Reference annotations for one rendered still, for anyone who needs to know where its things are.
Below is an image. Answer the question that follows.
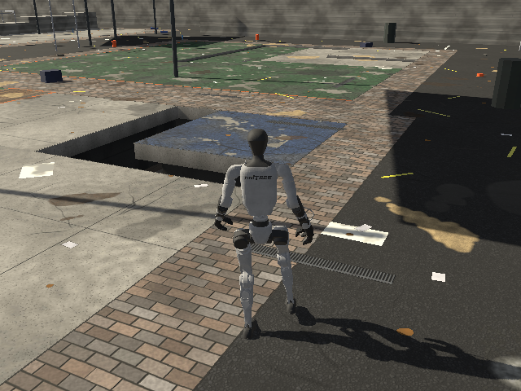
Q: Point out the robot right hand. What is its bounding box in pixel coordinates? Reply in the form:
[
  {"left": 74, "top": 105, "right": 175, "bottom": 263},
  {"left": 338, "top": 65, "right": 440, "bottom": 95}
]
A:
[{"left": 296, "top": 225, "right": 314, "bottom": 245}]

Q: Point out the robot torso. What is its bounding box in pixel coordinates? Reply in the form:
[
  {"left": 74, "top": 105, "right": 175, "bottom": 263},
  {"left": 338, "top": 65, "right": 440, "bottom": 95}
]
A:
[{"left": 240, "top": 160, "right": 278, "bottom": 244}]

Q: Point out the robot left forearm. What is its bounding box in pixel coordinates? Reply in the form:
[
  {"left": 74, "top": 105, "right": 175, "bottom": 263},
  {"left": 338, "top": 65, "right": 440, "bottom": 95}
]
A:
[{"left": 215, "top": 195, "right": 228, "bottom": 221}]

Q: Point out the robot right forearm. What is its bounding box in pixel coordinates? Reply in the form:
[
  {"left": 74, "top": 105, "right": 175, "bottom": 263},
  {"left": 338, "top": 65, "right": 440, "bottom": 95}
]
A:
[{"left": 292, "top": 196, "right": 311, "bottom": 229}]

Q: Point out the left robot upper arm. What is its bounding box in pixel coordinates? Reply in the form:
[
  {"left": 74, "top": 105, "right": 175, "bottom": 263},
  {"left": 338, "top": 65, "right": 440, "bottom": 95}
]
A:
[{"left": 219, "top": 164, "right": 242, "bottom": 208}]

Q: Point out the robot left hand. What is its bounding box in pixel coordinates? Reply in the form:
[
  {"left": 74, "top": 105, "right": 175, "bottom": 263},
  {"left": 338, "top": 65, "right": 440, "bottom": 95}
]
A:
[{"left": 214, "top": 217, "right": 233, "bottom": 231}]

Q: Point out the robot right thigh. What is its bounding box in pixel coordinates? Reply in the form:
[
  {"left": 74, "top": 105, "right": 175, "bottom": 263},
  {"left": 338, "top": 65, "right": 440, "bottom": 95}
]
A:
[{"left": 272, "top": 226, "right": 289, "bottom": 267}]

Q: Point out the right robot upper arm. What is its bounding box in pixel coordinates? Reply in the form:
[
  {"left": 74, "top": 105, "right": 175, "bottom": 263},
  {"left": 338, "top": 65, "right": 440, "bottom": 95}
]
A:
[{"left": 275, "top": 163, "right": 300, "bottom": 209}]

